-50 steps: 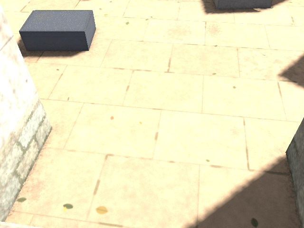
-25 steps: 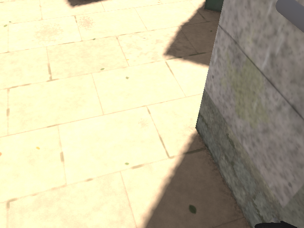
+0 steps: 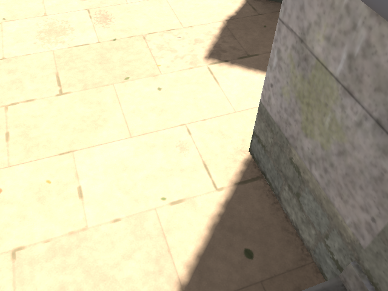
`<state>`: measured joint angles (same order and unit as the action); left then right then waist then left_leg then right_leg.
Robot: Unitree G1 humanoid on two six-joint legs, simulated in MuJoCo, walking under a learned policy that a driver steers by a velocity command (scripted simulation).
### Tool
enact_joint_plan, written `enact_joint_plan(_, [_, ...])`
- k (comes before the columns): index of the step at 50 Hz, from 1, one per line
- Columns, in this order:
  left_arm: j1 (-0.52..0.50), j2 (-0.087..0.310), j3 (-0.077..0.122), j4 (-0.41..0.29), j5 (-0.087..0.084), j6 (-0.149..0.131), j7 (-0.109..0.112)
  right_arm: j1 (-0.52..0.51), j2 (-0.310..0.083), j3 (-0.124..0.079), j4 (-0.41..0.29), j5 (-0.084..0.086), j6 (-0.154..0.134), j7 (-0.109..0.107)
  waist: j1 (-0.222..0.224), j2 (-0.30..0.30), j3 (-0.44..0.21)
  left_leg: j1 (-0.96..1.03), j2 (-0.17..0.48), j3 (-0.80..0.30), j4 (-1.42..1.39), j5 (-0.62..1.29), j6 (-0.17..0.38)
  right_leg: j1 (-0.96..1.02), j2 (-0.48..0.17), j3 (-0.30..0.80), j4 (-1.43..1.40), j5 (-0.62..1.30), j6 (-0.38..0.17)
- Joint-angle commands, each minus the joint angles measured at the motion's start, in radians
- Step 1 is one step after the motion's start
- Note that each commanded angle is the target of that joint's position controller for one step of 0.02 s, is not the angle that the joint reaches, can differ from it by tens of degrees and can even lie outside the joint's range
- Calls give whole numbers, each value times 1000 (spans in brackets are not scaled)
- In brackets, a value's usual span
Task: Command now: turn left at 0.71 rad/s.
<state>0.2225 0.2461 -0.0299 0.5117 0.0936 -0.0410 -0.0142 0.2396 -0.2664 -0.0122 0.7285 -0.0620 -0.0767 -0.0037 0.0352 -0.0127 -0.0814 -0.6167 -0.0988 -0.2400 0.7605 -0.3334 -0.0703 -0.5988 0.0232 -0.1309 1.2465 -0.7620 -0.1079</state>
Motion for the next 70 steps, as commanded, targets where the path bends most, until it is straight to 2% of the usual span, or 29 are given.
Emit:
enact_joint_plan(1, [28, 95, 53, 0, -39, -21, -13, -48, -106, -11, -82, -59, -27, -24, 21, -96, -28, -401, 29, 93, 365, 25, -93, 297, -340, 485, -483, 802, -207])
enact_joint_plan(4, [-226, 36, 29, -29, -14, -36, -29, 42, -131, -22, -44, -66, 17, 10, -121, -59, -26, -152, 42, 162, 817, 192, -34, -69, -315, 278, -574, 762, -152])
enact_joint_plan(8, [21, 107, 42, 135, -20, -90, 75, -96, -18, 17, -108, -21, 26, 96, 18, -34, 21, -337, 198, 206, 367, 439, -10, 342, -307, 100, -499, 574, -36])
enact_joint_plan(12, [202, 135, 43, 238, 8, -78, 61, -236, -34, 0, -120, -43, 42, 140, 90, -77, 135, -173, 194, 321, -12, 526, 29, 305, -381, 97, -589, 322, -49])
enact_joint_plan(20, [87, 204, 94, 342, -7, -50, 55, -31, -64, -73, 10, -36, 43, 86, -7, -21, 170, 217, 168, 366, -366, 451, 105, 438, -428, -27, -353, 379, 85])
enact_joint_plan(22, [60, 178, 86, 350, 29, -27, 23, 214, -213, -143, 93, -28, 6, 44, -130, 115, 27, 690, 69, 405, -514, 632, 157, 305, -251, -124, 63, 383, 126])
enact_joint_plan(23, [158, 39, 57, 323, 36, -21, -10, 316, -313, -169, 98, -46, 9, 29, -71, 240, -207, 1124, 185, 189, -149, 1110, 307, -3, -122, -91, 477, -87, 186])
enact_joint_plan(24, [148, 1, 39, 252, -8, -41, -26, 452, -333, -166, 94, -64, 13, 34, -128, 247, -377, 1369, 327, -11, -105, 1266, 406, -211, -65, 45, 669, -119, 214])
enact_joint_plan(26, [-171, 122, 55, 88, -84, -112, -10, 358, -225, -129, 66, 9, -24, 60, -214, 156, -13, 1031, 471, -293, -285, 750, 455, -650, -109, 195, 685, -59, 216])
enact_joint_plan(29, [62, 157, 57, 152, -26, -89, 56, 22, -56, -33, -7, 19, -40, 104, 67, 20, 102, 243, 390, -114, -368, 696, 417, -214, -186, 266, 291, 376, 176])
enact_joint_plan(32, [109, 136, 60, 185, -10, -15, -9, -72, -154, -43, -86, 41, -47, 57, 73, 37, 63, 14, 275, -24, -443, 442, 368, 55, -142, 180, -27, 672, 180])
enact_joint_plan(35, [221, 49, 36, 266, -3, -1, -87, -27, -103, -3, -33, 28, -44, 87, 99, 11, 54, -48, 216, 79, -289, 530, 227, 259, -163, 164, -113, 803, 204])
enact_joint_plan(37, [288, 109, 70, 283, -38, -33, -105, -141, -123, 12, -67, 19, -37, 97, 133, 52, 28, -59, 248, 69, -230, 662, 135, 382, -137, 148, -27, 760, 244])
enact_joint_plan(40, [-49, 165, 93, 154, -85, -67, -59, 31, -241, -36, -47, 88, -12, 81, -69, 96, 8, 550, 387, -90, -219, 786, 197, 21, -161, 204, -403, 578, 217])
enact_joint_plan(42, [-174, 153, 78, 110, -52, -61, -5, 260, -301, -96, -24, 69, 9, 26, -217, 98, -6, 859, 475, -197, -226, 744, 399, -265, -144, 216, -374, 442, 178])
enact_joint_plan(44, [-158, 98, 57, 122, -37, -54, 15, 288, -211, -87, -40, 29, 15, -31, -244, 121, 38, 894, 587, -264, -313, 657, 514, -442, -140, 233, -246, 257, 193])
enact_joint_plan(47, [-49, 60, 42, 190, 13, -46, 14, 83, -117, -66, -104, 42, 0, -57, -145, 65, 32, 647, 468, -12, -400, 509, 413, -224, -153, 132, -247, 335, 203])
enact_joint_plan(51, [68, 38, 43, 202, 8, -46, -88, -177, -193, -101, -222, -42, -20, -77, -39, 58, 9, 259, 330, 300, -358, 474, 282, 220, -100, 39, -135, 620, 149])
enact_joint_plan(54, [3, 113, 74, 153, -42, -40, -114, -75, -239, -129, -172, 23, -33, -85, -79, 64, 68, 457, 383, 308, -295, 429, 228, 131, -106, 3, -483, 461, 145])
enact_joint_plan(56, [197, 160, 112, 191, -49, -57, -89, -118, -241, -129, -191, -52, -39, -59, -4, 58, 12, 317, 429, 325, -111, 302, 172, 424, -41, 15, -492, 654, 106])
enact_joint_plan(57, [276, 264, 164, 216, -13, -88, -44, -27, -124, -97, -169, -59, -41, -31, 16, -134, -39, 166, 282, 391, 147, -79, 116, 644, -15, 103, -668, 653, -3])
enact_joint_plan(58, [375, 344, 171, 216, -8, -109, -6, -9, -29, -54, -209, -74, -45, 4, 27, -209, -106, -154, 111, 324, 464, -398, 61, 905, -242, 616, -765, 650, -253])
enact_joint_plan(59, [520, 245, 137, 258, 21, -129, -26, -146, 2, -27, -257, -14, -50, 33, 152, -103, -29, -417, 37, 98, 457, -350, 78, 961, -340, 869, -924, 259, -301])
enact_joint_plan(60, [437, 143, 114, 264, -4, -133, -45, -233, -31, -35, -249, 32, -46, 34, 158, -91, 184, -524, 84, 69, 526, -273, 92, 770, -331, 896, -973, -64, -258])
enact_joint_plan(61, [309, 99, 92, 234, -38, -125, -71, -187, -93, -55, -205, 17, -43, 22, 78, -63, 193, -459, 118, 84, 589, -220, 89, 623, -295, 853, -940, -37, -241])
enact_joint_plan(63, [103, 75, 62, 205, -32, -101, -102, -120, -102, -48, -160, -23, -38, 15, -40, -37, 176, -287, 144, 92, 572, -160, 90, 286, -250, 744, -902, 6, -231])
enact_joint_plan(66, [-13, 118, 58, 211, -5, -101, -65, -53, -49, 1, -143, -26, -20, 28, -69, -55, 93, -57, 145, 133, 528, 108, 41, 36, -151, 578, -882, 162, -198])
enact_joint_plan(67, [114, 262, 139, 243, -106, -34, -22, -154, -184, -73, -142, 40, 17, 8, -50, 110, 131, -115, 184, 138, 289, 344, 15, 186, -125, 574, -909, 395, -175])
enact_joint_plan(70, [254, 196, 130, 292, -121, 16, 25, -240, -106, -46, -165, 21, 69, 32, 28, -11, 128, -168, 149, 116, 130, 524, -34, 347, -105, 621, -816, 430, -191])
